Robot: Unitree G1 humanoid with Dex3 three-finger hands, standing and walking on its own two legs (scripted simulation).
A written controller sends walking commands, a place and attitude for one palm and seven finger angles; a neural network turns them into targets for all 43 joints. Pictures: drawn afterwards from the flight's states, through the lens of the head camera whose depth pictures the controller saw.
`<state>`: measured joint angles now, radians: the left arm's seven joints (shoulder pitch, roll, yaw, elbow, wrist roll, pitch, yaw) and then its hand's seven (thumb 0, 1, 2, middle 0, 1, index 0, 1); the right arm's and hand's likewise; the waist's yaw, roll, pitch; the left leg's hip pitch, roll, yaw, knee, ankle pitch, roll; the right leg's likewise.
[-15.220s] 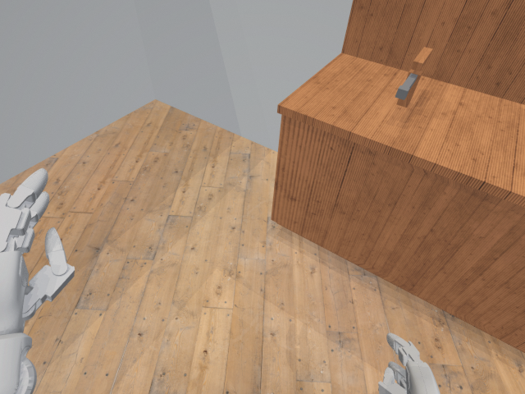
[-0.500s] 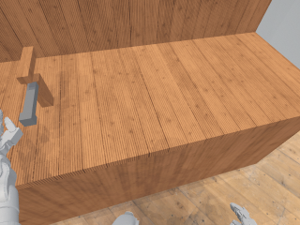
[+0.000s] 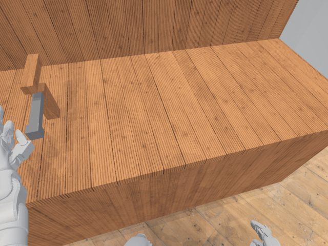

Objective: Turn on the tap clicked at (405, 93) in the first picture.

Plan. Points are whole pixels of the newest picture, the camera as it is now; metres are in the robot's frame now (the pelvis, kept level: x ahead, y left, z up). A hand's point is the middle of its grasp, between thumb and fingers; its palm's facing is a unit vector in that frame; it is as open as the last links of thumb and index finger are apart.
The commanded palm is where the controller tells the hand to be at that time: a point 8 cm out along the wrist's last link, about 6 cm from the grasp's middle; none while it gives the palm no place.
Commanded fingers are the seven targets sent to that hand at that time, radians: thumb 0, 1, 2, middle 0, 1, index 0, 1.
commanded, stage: push the lever round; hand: left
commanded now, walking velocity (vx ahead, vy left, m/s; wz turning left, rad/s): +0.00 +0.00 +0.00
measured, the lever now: (34, 131) +0.34 +0.33 +0.08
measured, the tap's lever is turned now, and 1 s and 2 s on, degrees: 2 22 47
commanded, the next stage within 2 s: none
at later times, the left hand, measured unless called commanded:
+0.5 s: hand (46, 140) +0.33 +0.30 +0.08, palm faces +0.57 -0.82 -0.07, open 7.7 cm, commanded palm +0.28 +0.32 +0.08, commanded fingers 0.00 0.90 0.90 -0.15 -0.15 -0.15 -0.15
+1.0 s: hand (60, 137) +0.33 +0.27 +0.08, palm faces +0.65 -0.76 -0.05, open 7.7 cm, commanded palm +0.29 +0.28 +0.08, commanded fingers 0.00 0.90 0.90 -0.15 -0.15 -0.15 -0.15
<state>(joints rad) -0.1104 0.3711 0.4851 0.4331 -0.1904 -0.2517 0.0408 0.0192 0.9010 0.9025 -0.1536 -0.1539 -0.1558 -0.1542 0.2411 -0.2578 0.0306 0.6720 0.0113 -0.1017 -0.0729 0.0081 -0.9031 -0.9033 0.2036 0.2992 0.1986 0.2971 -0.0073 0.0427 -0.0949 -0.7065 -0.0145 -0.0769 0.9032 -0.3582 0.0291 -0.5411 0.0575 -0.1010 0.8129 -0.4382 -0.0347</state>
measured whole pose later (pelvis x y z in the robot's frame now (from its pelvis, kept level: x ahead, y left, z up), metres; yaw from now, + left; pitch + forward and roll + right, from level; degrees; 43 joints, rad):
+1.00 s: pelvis +0.00 -0.01 +0.00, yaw +0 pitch +9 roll -3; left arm -0.14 0.20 0.33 0.35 -0.09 -0.22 0.38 0.03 0.93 0.91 -0.15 -0.15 -0.15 -0.15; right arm 0.21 -0.25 0.01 0.67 -0.01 -0.05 -0.04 0.01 -0.90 -0.90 0.20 0.30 0.20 0.30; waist -0.01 0.05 -0.11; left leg -0.69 -0.01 -0.08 0.91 -0.36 0.02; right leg -0.53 0.06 -0.11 0.83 -0.45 -0.05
